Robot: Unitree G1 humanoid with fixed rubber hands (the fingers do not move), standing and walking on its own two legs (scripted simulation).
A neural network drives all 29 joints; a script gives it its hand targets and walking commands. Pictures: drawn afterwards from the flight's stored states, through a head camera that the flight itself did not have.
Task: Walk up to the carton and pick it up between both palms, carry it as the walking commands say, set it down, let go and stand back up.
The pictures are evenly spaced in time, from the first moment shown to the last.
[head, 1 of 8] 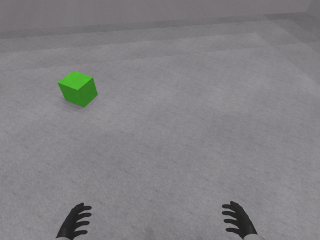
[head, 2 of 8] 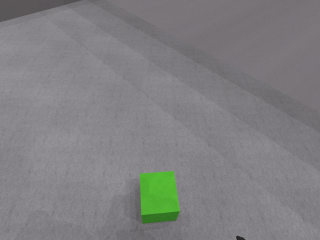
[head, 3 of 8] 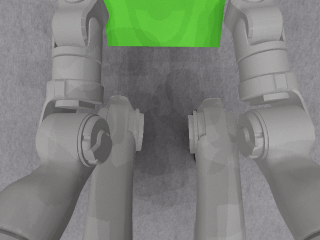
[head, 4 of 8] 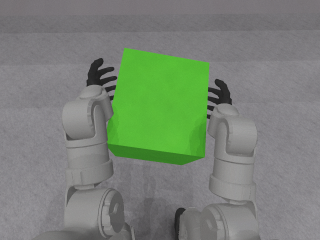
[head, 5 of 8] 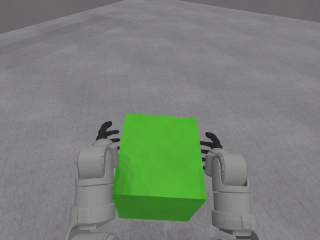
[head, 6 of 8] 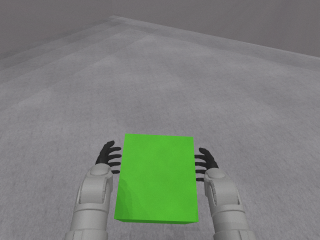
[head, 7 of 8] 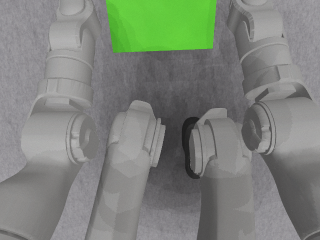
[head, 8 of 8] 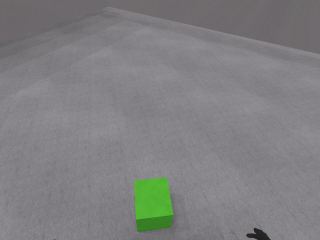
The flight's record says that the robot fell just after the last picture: no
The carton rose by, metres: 0.71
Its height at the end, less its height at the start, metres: +0.00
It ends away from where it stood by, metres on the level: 3.08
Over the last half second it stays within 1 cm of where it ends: yes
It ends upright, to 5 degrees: yes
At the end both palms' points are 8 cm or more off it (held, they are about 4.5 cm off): yes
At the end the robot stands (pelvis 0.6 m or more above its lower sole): yes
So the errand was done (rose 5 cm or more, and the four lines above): yes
